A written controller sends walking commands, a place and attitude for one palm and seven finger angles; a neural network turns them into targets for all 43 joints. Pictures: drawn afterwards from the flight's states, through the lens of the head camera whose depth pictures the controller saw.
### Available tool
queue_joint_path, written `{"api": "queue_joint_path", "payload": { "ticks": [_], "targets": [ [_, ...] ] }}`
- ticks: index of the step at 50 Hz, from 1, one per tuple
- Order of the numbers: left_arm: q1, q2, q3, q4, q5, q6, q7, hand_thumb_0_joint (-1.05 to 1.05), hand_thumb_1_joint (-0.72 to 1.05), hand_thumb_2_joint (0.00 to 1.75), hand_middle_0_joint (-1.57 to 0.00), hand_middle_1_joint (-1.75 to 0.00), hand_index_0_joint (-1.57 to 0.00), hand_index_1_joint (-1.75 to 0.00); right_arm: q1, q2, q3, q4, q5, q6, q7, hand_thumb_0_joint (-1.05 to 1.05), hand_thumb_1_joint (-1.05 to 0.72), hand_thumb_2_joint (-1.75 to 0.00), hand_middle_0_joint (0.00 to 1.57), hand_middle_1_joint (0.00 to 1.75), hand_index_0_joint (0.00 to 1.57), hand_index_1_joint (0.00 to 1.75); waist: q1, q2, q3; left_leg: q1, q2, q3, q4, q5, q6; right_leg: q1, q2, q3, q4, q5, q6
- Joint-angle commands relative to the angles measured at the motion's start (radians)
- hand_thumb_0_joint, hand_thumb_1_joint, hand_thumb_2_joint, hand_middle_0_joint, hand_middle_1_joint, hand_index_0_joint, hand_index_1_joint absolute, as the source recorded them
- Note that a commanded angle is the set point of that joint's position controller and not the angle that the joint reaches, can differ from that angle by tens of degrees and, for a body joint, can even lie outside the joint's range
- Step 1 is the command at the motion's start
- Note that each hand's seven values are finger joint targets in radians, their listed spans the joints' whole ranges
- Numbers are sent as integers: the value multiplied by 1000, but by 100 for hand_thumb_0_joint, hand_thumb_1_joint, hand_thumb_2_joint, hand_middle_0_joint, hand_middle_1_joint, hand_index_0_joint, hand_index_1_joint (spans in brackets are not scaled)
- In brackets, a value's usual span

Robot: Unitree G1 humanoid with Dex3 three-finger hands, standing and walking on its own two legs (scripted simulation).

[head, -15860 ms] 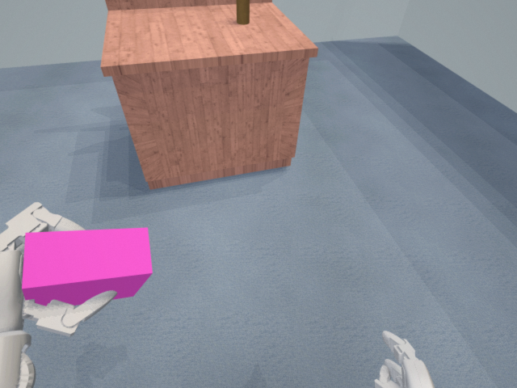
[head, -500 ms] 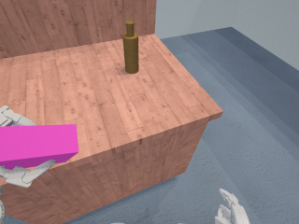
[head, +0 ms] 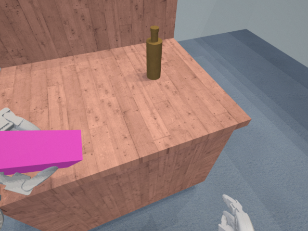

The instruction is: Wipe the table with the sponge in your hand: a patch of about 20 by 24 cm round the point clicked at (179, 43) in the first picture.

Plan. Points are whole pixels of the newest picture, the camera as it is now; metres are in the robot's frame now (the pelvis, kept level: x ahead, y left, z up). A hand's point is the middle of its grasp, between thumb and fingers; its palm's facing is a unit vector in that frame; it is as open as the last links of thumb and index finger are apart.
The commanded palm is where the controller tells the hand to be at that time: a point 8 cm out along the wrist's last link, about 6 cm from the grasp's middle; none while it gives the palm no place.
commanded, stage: shuffle to correct the standing spot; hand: left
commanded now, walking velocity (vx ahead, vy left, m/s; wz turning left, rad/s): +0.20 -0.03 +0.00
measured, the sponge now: (51, 152) +0.23 +0.21 +0.16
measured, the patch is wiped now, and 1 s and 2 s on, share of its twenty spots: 0.00 0.00 0.00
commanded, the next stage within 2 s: come to a stop and stand still in 0.46 s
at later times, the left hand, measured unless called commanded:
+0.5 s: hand (42, 132) +0.26 +0.24 +0.17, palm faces +0.38 -0.81 -0.43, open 9.9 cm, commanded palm +0.21 +0.27 +0.19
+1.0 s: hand (56, 139) +0.25 +0.21 +0.16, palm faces +0.37 -0.84 -0.40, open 9.9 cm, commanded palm +0.21 +0.25 +0.19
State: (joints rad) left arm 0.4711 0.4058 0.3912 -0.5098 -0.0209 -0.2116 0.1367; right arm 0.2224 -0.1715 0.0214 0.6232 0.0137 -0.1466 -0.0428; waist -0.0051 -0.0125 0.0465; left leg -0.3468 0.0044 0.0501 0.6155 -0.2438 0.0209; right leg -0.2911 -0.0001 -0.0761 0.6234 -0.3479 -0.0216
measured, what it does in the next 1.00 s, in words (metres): stands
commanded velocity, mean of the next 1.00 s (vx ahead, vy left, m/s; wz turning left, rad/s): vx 0.08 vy -0.03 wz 0.00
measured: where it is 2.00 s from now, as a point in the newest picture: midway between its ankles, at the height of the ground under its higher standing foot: outside the picture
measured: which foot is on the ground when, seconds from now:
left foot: down 0.00-1.00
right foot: down 0.00-1.00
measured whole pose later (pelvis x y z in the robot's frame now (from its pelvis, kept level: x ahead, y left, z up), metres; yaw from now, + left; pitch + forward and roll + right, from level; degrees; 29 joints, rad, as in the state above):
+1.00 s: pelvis +0.04 -0.03 +0.02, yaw -1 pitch -1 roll +0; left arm 0.50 0.35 0.30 -0.45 -0.06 -0.10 0.14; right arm 0.17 -0.24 0.00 0.60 0.02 -0.07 -0.07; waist 0.01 0.03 0.03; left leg -0.21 0.04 0.01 0.47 -0.25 -0.03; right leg -0.20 0.06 -0.10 0.44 -0.23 -0.09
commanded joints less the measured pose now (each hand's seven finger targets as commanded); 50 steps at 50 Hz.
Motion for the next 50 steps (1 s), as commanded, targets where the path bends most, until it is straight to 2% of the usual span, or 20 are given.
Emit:
{"api": "queue_joint_path", "payload": {
  "ticks": [1, 2, 3, 6, 7, 8, 10, 11, 15, 18, 20, 22, 24, 27, 30, 31, 36, 41, 45, 50],
  "targets": [
    [-88, 133, 109, -78, -19, -40, 12, 0, 10, 130, -120, -160, -120, -160, -62, -143, -67, -137, -4, -28, -11, 0, -90, -90, 20, 30, 20, 30, 3, -161, -79, -162, 8, -14, 108, -292, 9, 86, -213, 410, -347, -276, -127],
    [-83, 114, 80, -74, -32, -24, 8, 0, 10, 130, -120, -160, -120, -160, -65, -151, -78, -141, 10, -22, -10, 0, -90, -90, 20, 30, 20, 30, 10, -232, -46, -175, 3, -6, 243, -206, 0, 58, -292, 530, -393, -277, -183],
    [-126, 104, 61, -86, -29, -22, 12, 0, 10, 130, -120, -160, -120, -160, -75, -138, -61, -137, 8, -18, -4, 0, -90, -90, 20, 30, 20, 30, 5, -208, -38, -182, 24, -11, 257, -151, -5, 78, -324, 504, -371, -166, -211],
    [-186, 130, 59, -144, -16, -33, 22, 0, 10, 130, -120, -160, -120, -160, -93, -116, -38, -130, -5, -21, -14, 0, -90, -90, 20, 30, 20, 30, 0, -45, -95, 97, 13, 35, -101, -53, 6, 33, -197, 215, -171, 119, -112],
    [-186, 130, 53, -183, -21, -33, 19, 0, 10, 130, -120, -160, -120, -160, -112, -134, -48, -138, -4, -29, -23, 0, -90, -90, 20, 30, 20, 30, -4, 62, -110, 223, 47, -46, -189, 47, 17, -33, -128, 145, -44, 151, -63],
    [-189, 121, 43, -221, -16, -40, 19, 0, 10, 130, -120, -160, -120, -160, -109, -161, -59, -153, -3, -26, -24, 0, -90, -90, 20, 30, 20, 30, -1, 224, -132, 309, 185, -252, -243, 147, 67, -137, -36, 57, 113, 86, -11],
    [-174, 164, 67, -214, -7, -34, 13, 0, 10, 130, -120, -160, -120, -160, -118, -148, -57, -160, -12, -21, -19, 0, -90, -90, 20, 30, 20, 30, -3, 243, -110, 244, 315, -464, -355, 74, 160, -205, -12, 74, 310, -166, 5],
    [-159, 170, 81, -234, -11, -27, 12, 0, 10, 130, -120, -160, -120, -160, -115, -139, -54, -163, -16, -19, -18, 0, -90, -90, 20, 30, 20, 30, -4, 220, -76, 197, 323, -477, -369, 39, 181, -208, -25, 86, 327, -143, 4],
    [-25, 153, 107, -273, -22, -31, 14, 0, 10, 130, -120, -160, -120, -160, -90, -146, -56, -171, -2, -21, -8, 0, -90, -90, 20, 30, 20, 30, 14, 205, -158, 157, 239, -203, -246, 293, 124, -22, -10, 12, 50, -30, 7],
    [-26, 151, 118, -200, -34, -30, 15, 0, 10, 130, -120, -160, -120, -160, -96, -149, -47, -175, 3, -14, -13, 0, -90, -90, 20, 30, 20, 30, 7, 188, -156, -5, 185, -113, -165, 108, 56, 192, 5, -17, -192, 124, -1],
    [-70, 165, 137, -145, -38, -28, 17, 0, 10, 130, -120, -160, -120, -160, -81, -141, -51, -168, -3, -12, -20, 0, -90, -90, 20, 30, 20, 30, -6, 44, -161, -54, 108, -54, -81, -71, 22, 217, -71, 122, -218, 202, -54],
    [-23, 110, 79, -97, -61, 11, 8, 0, 10, 130, -120, -160, -120, -160, -55, -142, -74, -171, 16, -6, -20, 0, -90, -90, 20, 30, 20, 30, -11, -173, -157, -42, 9, 2, 119, -121, -11, 138, -224, 392, -303, 172, -145],
    [-115, 122, 66, -154, -56, 9, 18, 0, 10, 130, -120, -160, -120, -160, -79, -128, -51, -168, 9, -5, -15, 0, -90, -90, 20, 30, 20, 30, -11, -117, -130, -21, 28, 3, 86, -119, -11, 121, -277, 372, -290, 281, -172],
    [-123, 150, 68, -215, -42, -6, 23, 0, 10, 130, -120, -160, -120, -160, -131, -140, -49, -168, 0, -8, -33, 0, -90, -90, 20, 30, 20, 30, 1, 51, -165, 215, 83, -63, -176, 220, 19, 73, -131, 162, -105, 409, -60],
    [-102, 159, 69, -268, -24, -11, 22, 0, 10, 130, -120, -160, -120, -160, -138, -135, -41, -193, -9, 6, -28, 0, -90, -90, 20, 30, 20, 30, 12, 220, -165, 250, 200, -217, -201, 558, 77, 28, -37, 49, -18, 239, 1],
    [-86, 167, 79, -275, -22, -11, 22, 0, 10, 130, -120, -160, -120, -160, -137, -134, -41, -194, -10, 7, -26, 0, -90, -90, 20, 30, 20, 30, 20, 213, -163, 217, 195, -186, -179, 579, 63, 74, -44, 51, -88, 218, 0],
    [36, 148, 115, -219, -67, 0, 26, 0, 10, 130, -120, -160, -120, -160, -96, -148, -58, -194, 4, 18, -16, 0, -90, -90, 20, 30, 20, 30, -3, -16, -255, 119, 45, -46, -15, 329, -19, 278, -166, 187, -180, 824, -57],
    [30, 131, 88, -140, -63, 17, 24, 0, 10, 130, -120, -160, -120, -160, -125, -146, -47, -186, 2, 32, -25, 0, -90, -90, 20, 30, 20, 30, 6, -8, -193, 142, 77, -66, -124, 242, -5, 203, -129, 166, -241, 606, 14],
    [-32, 130, 57, -164, -57, 30, 27, 0, 10, 130, -120, -160, -120, -160, -135, -153, -52, -190, 0, 30, -33, 0, -90, -90, 20, 30, 20, 30, 9, -22, -187, 174, 65, -63, -127, 206, -2, 177, -130, 172, -266, 548, 22],
    [-89, 134, 35, -213, -49, 33, 36, 0, 10, 130, -120, -160, -120, -160, -142, -153, -48, -184, -3, 20, -36, 0, -90, -90, 20, 30, 20, 30, 15, 22, -122, 176, 59, -81, -173, 79, 4, 98, -121, 195, -356, 224, 13]
  ]
}}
